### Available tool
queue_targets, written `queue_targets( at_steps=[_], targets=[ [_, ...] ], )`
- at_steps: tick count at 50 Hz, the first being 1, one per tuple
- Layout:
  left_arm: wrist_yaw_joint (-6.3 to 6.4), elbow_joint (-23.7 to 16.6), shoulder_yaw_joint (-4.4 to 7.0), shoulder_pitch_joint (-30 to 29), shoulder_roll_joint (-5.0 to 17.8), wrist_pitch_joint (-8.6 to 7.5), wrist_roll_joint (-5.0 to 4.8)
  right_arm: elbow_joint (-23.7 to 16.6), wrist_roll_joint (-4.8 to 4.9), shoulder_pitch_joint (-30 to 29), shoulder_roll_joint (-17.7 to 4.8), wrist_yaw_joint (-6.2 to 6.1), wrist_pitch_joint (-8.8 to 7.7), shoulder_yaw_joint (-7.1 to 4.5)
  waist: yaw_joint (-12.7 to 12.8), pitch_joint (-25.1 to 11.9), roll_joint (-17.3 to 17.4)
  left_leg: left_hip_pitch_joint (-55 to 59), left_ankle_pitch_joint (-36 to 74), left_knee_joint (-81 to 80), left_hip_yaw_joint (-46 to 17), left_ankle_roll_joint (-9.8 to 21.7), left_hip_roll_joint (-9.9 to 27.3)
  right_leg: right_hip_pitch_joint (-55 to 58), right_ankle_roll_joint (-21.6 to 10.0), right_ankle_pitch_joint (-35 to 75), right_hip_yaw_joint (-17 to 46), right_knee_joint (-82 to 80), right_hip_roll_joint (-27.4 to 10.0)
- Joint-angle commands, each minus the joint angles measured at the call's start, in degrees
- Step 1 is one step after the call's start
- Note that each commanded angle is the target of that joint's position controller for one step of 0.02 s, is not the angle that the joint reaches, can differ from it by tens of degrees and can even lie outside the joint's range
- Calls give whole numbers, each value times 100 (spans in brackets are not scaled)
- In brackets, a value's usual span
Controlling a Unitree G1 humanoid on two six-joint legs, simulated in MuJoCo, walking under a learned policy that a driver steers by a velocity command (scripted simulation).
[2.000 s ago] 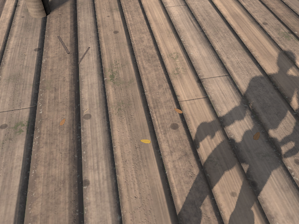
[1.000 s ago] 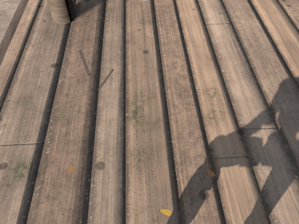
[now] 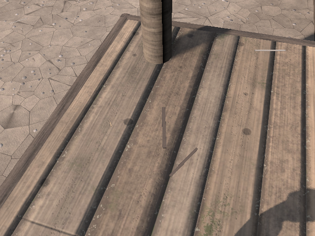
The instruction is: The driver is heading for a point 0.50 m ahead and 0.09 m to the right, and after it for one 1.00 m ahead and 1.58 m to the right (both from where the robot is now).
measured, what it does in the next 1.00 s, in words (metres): walks ahead, turning right: left foot, then right foot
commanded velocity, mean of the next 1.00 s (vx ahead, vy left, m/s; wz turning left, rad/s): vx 0.37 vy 0.00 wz -0.35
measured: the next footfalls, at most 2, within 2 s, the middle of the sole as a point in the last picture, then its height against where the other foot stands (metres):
left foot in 0.30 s outside the picture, level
right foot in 0.78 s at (208, 222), level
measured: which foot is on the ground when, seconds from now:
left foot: up 0.00-0.28, down 0.30-0.78, up 0.80-1.00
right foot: down 0.00-0.32, up 0.34-0.76, down 0.78-1.00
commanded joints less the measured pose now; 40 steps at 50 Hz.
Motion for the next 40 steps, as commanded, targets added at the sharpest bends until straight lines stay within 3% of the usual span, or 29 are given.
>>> queue_targets(
  at_steps=[1,5,9,12,13,14,15,16,17,18,19,20,21,23,25,28,31,35,37,38,39,40],
  targets=[
    [61,-305,208,-199,920,-91,-41,-434,-44,-158,-285,-19,-77,-63,-103,-24,-629,-556,728,-742,-57,-146,275,300,-988,1307,1232,-1163,-1533],
    [102,-121,206,146,1003,-8,-109,-594,-4,-926,-101,60,-165,7,196,77,-597,-202,1931,-2214,167,-152,78,396,-748,1485,691,-1151,-1288],
    [120,121,205,607,1036,115,-142,-821,58,-1585,-129,182,-230,1,402,257,-586,-232,1960,-2857,180,-50,-84,963,-719,1503,874,-911,-1572],
    [178,201,254,627,1153,227,-154,-875,45,-1508,-305,245,-296,-71,158,196,-685,91,1355,-3215,106,121,-217,1373,-593,2001,1157,-438,-1773],
    [194,182,280,514,1236,249,-154,-794,30,-1172,-432,232,-316,-132,-72,10,-749,648,1194,-3319,188,208,-332,1338,-526,2639,1149,-75,-1722],
    [198,149,258,396,1200,261,-140,-584,10,-438,-645,189,-327,-249,-481,-460,-682,1784,1358,-3492,297,364,-410,1082,-387,3172,974,703,-1465],
    [190,10,158,298,952,233,-51,-399,-79,534,-965,123,-319,-366,-920,-1286,-499,3519,1590,-3125,-213,665,206,140,-193,2429,804,2036,-1160],
    [169,-126,-40,974,295,131,-48,-303,-176,1135,-1502,78,-254,-505,-815,-2268,841,5842,929,-3228,-2499,1474,1763,-2133,252,-170,310,4267,-293],
    [141,-36,5,968,564,51,-142,-274,-117,1245,-1048,78,-205,-397,-898,-2623,1122,5815,203,-3900,-3688,1637,2066,-2798,279,-2345,922,5106,-238],
    [133,-150,162,484,1019,46,-285,-257,-71,890,-745,58,-187,-288,-881,-1583,694,5042,-142,-4078,-2871,1361,1844,-3221,270,-2024,950,5449,-543],
    [145,-242,169,137,989,61,-276,-260,-46,513,-589,50,-184,-234,-732,-980,431,4224,-4,-4265,-2144,1200,1612,-3207,280,-1541,772,5326,-798],
    [158,-280,185,-26,908,102,-206,-220,-49,181,-426,71,-203,-184,-556,-529,278,3484,263,-4532,-1626,1121,1383,-3044,311,-1208,710,5047,-950],
    [171,-245,216,64,815,185,-177,-201,-79,-59,-302,87,-254,-151,-351,-300,394,2935,524,-4783,-1155,1041,1191,-2717,338,-941,745,4830,-1104],
    [174,-203,187,251,533,342,-189,-111,-102,-309,-296,106,-343,-186,-134,-125,389,2345,975,-5132,-588,1069,1101,-2347,421,-680,694,4721,-1171],
    [193,-320,201,94,476,428,-159,-1,-124,-363,-402,91,-402,-237,-64,24,249,2239,1405,-5288,-136,1109,1117,-2537,491,-309,751,4469,-1210],
    [128,-496,192,-319,419,408,-115,145,-140,-329,-530,18,-377,-284,-120,175,75,2399,2092,-5274,554,1043,985,-2673,520,590,687,3467,-1178],
    [-20,-735,127,-916,262,340,-39,225,-96,-270,-724,-91,-267,-331,-325,230,18,2401,3155,-4992,1192,888,847,-2165,483,1345,179,2265,-965],
    [-165,-1013,239,-1058,507,410,-35,330,110,-204,-958,-157,-83,-423,-268,10,173,3157,3788,-4293,1265,702,1129,-1970,250,825,18,1707,-778],
    [-178,-967,382,-531,764,449,0,291,222,-363,-1043,-190,5,-471,66,-295,217,3261,4557,-3281,1327,526,1083,-1286,20,395,-219,1462,-449],
    [-134,-807,527,114,1017,441,-1,273,232,-390,-936,-187,43,-439,392,-625,-5,3078,4343,-2249,1454,316,805,-420,-161,815,-290,1003,-188],
    [9,-778,685,505,1521,458,-4,250,50,-42,-738,-157,26,-360,484,-986,-876,2086,2538,-676,1536,-107,388,811,-461,3151,578,828,-705],
    [115,-977,694,167,2000,490,42,132,-307,672,-118,-73,0,-158,-277,-1549,-2154,62,-2608,1466,1142,-530,-566,2403,-1530,5470,2694,1361,-2078]
  ],
)
Keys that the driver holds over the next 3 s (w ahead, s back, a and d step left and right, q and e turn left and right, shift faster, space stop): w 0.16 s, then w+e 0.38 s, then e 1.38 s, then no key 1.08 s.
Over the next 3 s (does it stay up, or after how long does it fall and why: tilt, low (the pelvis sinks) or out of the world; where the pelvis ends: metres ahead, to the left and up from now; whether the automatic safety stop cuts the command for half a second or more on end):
stays up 0.51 -0.02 -0.01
